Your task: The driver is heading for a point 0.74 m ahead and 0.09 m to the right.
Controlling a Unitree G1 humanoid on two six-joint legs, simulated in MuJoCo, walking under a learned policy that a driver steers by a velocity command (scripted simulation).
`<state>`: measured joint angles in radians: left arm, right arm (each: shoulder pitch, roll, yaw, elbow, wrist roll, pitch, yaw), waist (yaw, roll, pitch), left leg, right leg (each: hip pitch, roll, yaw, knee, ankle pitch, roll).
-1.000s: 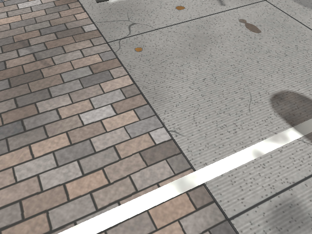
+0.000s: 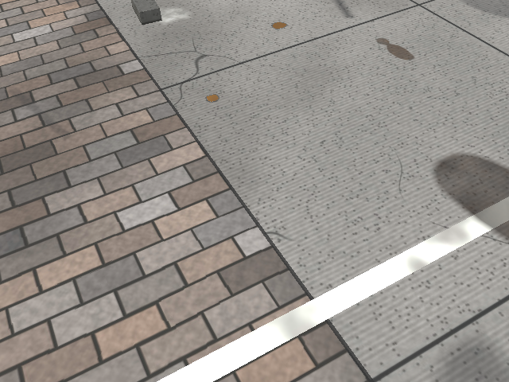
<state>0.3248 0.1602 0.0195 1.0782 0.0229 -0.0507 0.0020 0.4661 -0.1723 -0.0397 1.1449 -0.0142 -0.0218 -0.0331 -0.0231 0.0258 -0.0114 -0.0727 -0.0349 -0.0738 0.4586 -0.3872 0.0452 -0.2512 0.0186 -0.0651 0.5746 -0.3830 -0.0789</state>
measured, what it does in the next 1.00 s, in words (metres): walks ahead: left foot, then right foot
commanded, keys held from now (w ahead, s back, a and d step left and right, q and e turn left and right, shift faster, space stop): w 0.50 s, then no key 0.50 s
